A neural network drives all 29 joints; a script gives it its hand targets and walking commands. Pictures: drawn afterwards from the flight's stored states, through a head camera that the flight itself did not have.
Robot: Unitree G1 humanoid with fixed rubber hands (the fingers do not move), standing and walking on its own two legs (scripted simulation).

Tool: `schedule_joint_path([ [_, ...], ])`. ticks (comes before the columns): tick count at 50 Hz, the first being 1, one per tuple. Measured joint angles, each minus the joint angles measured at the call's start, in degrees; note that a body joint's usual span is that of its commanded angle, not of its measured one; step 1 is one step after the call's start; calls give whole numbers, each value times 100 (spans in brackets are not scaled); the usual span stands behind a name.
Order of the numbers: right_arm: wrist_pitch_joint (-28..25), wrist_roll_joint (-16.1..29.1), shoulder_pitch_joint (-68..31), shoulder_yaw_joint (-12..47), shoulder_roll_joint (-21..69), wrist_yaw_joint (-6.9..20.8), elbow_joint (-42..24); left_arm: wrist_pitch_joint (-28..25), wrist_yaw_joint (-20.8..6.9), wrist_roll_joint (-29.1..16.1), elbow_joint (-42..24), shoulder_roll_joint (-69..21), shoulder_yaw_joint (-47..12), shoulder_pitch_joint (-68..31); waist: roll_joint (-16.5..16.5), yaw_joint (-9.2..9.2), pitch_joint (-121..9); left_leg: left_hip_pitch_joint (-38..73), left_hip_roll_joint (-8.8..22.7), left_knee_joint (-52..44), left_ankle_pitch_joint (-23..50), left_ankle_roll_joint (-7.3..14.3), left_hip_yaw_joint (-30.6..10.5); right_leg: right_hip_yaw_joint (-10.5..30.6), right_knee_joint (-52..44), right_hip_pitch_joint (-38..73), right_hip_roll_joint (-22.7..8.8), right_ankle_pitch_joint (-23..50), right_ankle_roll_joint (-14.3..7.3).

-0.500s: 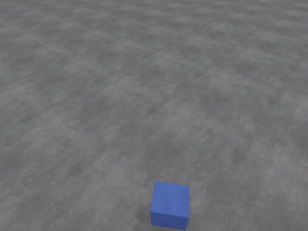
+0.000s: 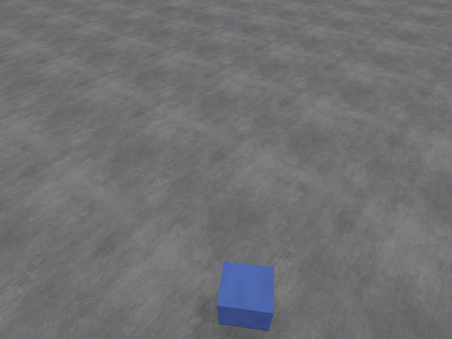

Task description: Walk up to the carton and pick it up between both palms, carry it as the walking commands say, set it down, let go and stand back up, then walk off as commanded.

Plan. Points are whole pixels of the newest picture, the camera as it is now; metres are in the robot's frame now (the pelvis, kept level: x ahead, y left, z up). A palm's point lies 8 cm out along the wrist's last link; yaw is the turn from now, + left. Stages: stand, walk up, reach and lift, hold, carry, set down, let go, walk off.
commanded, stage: stand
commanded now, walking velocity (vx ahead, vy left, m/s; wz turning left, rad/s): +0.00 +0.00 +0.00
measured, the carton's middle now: (246, 296) +0.48 -0.04 -0.68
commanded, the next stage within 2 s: walk off in 0.04 s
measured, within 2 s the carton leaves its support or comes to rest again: neither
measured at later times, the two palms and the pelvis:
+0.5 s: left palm out of the picture +0.02 +0.30 -0.13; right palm out of the picture +0.04 -0.24 -0.13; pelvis +0.03 +0.04 +0.00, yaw -3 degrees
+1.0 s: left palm (96, 259) +0.34 +0.33 -0.12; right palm out of the picture +0.05 -0.09 -0.18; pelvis +0.19 +0.10 -0.02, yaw -9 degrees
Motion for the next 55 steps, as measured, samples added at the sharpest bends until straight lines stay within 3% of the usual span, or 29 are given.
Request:
schedule_joint_path([
  [15, 77, 21, 52, 27, 65, -30, 183, 5, 18, -10, 76, -62, -30, -65, 14, -17, -60, -25, 57, 52, -116, -11, 45, 9, -35, 3, 31, -12, -7],
  [19, 305, -81, 211, 46, 171, -49, 249, 113, 19, 87, 51, -309, -44, 187, 19, 73, -196, -426, 15, 943, -1057, 46, 203, 106, 52, -78, -26, -117, 33],
  [23, 275, -116, 413, 18, 265, 14, 209, 76, 53, 93, 139, -557, 16, 612, -54, 188, -213, -881, 9, 1697, -1360, 34, 267, 337, -146, -8, -221, -98, 173],
  [26, 212, -75, 462, -10, 340, 78, 100, 126, 67, 73, 297, -627, 111, 859, -147, 205, -146, -977, 133, 1381, -1195, -23, 260, 470, -165, 32, -389, -152, 360],
  [29, 62, -41, 485, -84, 390, 119, -15, 200, 71, 50, 396, -614, 214, 930, -184, 122, 7, -765, 187, 496, -324, -37, 353, 469, 492, -170, -517, -664, 415],
  [31, 42, -74, 492, -136, 446, 112, -9, 225, 82, 63, 408, -567, 261, 952, -241, 139, 78, -737, 125, 654, 73, 35, 566, 320, 1782, -674, -557, -1409, 332],
  [32, 47, -86, 538, -153, 472, 104, -24, 229, 80, 76, 408, -553, 277, 954, -211, 130, 81, -644, 118, 624, -285, 88, 607, 138, 2433, -941, -544, -1557, 297],
  [36, 1, -128, 899, -140, 621, 77, 29, 143, -33, 129, 312, -477, 327, 752, -75, -34, 0, -297, 78, 358, -198, 203, 736, -536, 3715, -1593, -639, -1436, 222],
  [41, -2, -164, 1317, -86, 799, 9, 195, 60, -121, 111, 72, -512, 371, 425, 100, -154, -165, 152, 32, 69, -381, 261, 914, -905, 3113, -1705, -687, -1203, 266],
  [46, -38, -139, 1593, -64, 912, -6, 365, 14, -74, 49, -168, -651, 331, 58, 215, -283, -179, 503, -58, 163, -857, 248, 1074, -1026, 1910, -1329, -655, -1226, 130],
  [48, -52, -101, 1677, -60, 949, 6, 421, -65, -35, 22, -278, -736, 296, -90, 283, -284, -122, 543, -26, 476, -1191, 213, 1108, -1133, 1292, -1033, -577, -806, -14],
  [49, -60, -67, 1703, -56, 962, 18, 462, -135, -1, 40, -330, -806, 286, -176, 371, -277, -69, 437, 67, 925, -1408, 211, 1058, -1195, 1235, -945, -532, -368, -80],
  [50, -39, -59, 1704, -51, 988, 37, 501, -215, 33, 68, -392, -871, 273, -216, 413, -259, -42, 177, 135, 1668, -1396, 227, 971, -1255, 1353, -889, -532, -386, -100],
  [53, 45, -93, 1494, -90, 978, 124, 451, -358, 76, 67, -461, -1000, 266, 33, 331, -113, -62, -772, 169, 3701, -1202, 257, 668, -1160, 1231, -483, -578, -914, -26],
  [55, 0, -79, 1196, -121, 907, 156, 317, -372, 82, 45, -343, -1063, 243, 346, 254, -37, -41, -1318, 374, 4184, -804, 226, 604, -1079, 905, -153, -634, -728, 79],
])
